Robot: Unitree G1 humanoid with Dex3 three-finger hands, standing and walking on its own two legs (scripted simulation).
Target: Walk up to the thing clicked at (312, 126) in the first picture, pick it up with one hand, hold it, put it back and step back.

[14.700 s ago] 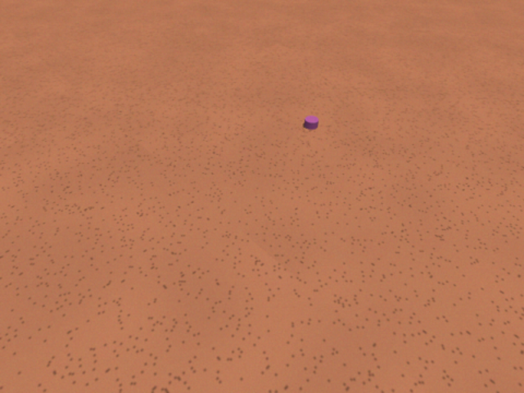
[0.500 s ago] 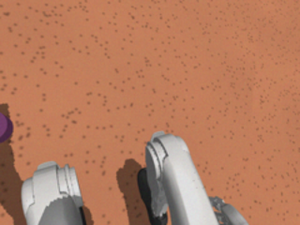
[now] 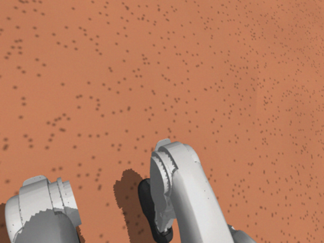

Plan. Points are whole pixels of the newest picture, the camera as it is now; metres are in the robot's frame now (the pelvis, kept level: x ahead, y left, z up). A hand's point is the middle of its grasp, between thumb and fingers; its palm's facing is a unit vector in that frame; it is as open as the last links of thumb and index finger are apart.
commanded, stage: rest palm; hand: left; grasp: from above
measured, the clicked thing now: out of the picture +0.43 +0.34 -0.27
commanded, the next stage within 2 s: close in 0.38 s
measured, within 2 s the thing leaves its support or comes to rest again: neither
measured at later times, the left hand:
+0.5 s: hand out of the picture +0.42 +0.33 -0.25, palm faces -0.46 -0.18 -0.87, open 14.1 cm
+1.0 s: hand out of the picture +0.42 +0.33 -0.26, palm faces -0.46 -0.18 -0.87, open 12.3 cm
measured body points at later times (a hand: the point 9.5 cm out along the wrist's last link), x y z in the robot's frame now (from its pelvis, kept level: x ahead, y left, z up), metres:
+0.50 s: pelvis +0.00 +0.00 +0.00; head +0.26 +0.13 +0.34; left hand +0.44 +0.34 -0.20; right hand +0.05 -0.25 -0.06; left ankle +0.06 +0.12 -0.26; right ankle +0.11 -0.13 -0.26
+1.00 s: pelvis -0.01 +0.01 -0.01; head +0.26 +0.14 +0.33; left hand +0.44 +0.34 -0.21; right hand +0.06 -0.25 -0.06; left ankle +0.06 +0.12 -0.26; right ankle +0.11 -0.13 -0.26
